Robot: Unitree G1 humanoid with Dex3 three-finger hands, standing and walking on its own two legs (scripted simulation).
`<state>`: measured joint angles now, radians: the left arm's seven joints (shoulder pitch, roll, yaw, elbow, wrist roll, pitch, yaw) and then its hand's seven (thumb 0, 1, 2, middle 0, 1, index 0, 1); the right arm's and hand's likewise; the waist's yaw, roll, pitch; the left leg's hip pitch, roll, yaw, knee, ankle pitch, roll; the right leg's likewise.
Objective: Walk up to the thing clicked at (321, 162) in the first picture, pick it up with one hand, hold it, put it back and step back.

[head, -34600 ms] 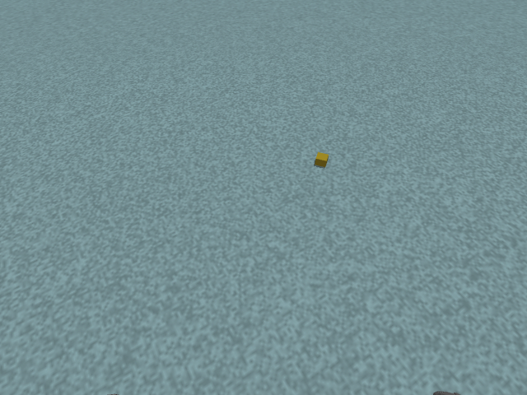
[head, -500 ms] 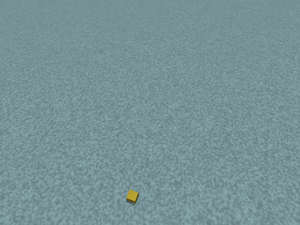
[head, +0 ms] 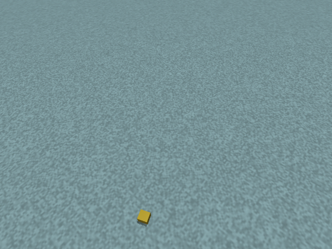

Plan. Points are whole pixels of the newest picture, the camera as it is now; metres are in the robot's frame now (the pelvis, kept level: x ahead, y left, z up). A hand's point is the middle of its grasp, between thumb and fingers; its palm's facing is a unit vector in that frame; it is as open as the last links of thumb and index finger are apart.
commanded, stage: stand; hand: left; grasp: from above
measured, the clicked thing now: (144, 216) +0.39 +0.17 -0.76
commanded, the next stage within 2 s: step back in 0.94 s
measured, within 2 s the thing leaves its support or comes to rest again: neither
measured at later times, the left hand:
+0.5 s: hand out of the picture +0.08 +0.24 -0.16, palm faces +0.01 -0.94 -0.34, open 7.4 cm
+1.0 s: hand out of the picture +0.09 +0.24 -0.16, palm faces +0.02 -0.94 -0.34, open 7.4 cm
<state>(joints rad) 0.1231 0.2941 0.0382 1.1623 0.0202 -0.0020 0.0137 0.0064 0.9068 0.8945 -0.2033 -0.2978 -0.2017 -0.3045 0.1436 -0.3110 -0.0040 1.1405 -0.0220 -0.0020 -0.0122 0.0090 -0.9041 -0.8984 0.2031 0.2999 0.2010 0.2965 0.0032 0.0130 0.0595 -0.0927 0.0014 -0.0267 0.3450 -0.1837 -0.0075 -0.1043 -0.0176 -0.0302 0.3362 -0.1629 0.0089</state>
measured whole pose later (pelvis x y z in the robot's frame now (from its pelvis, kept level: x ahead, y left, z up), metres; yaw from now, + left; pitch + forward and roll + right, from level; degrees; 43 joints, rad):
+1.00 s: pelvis +0.01 -0.01 +0.00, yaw +0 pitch -2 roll +0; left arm 0.10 0.33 0.05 1.11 0.00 0.00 0.00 0.01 0.91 0.89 -0.20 -0.30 -0.20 -0.30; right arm 0.10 -0.34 -0.01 1.11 0.00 0.01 0.00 0.01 -0.90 -0.90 0.20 0.30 0.20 0.30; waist -0.01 0.02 0.07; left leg -0.13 0.02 -0.03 0.38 -0.21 -0.02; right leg -0.14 0.00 -0.03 0.37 -0.19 -0.01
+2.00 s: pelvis -0.22 +0.03 -0.02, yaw -2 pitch -2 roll +1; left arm 0.14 0.36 0.08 0.77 0.04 0.04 0.02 0.01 0.90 0.89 -0.21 -0.30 -0.20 -0.30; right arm 0.20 -0.41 -0.04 0.89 -0.01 0.04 -0.02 0.01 -0.90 -0.90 0.20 0.30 0.20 0.30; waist 0.00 0.00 0.16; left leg -0.31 -0.05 -0.07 0.82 -0.48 -0.01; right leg -0.33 -0.02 -0.02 0.62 -0.26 -0.02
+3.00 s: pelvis -0.57 +0.01 -0.03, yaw -4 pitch -2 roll -1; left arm 0.18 0.40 0.07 0.86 0.02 0.05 0.01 0.01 0.91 0.89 -0.20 -0.30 -0.20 -0.30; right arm 0.11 -0.38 -0.04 0.84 -0.04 0.04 0.00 0.01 -0.90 -0.90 0.21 0.30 0.21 0.30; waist 0.02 -0.01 0.15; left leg -0.39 0.04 0.02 0.62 -0.19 0.01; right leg -0.29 0.04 0.07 0.87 -0.50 0.01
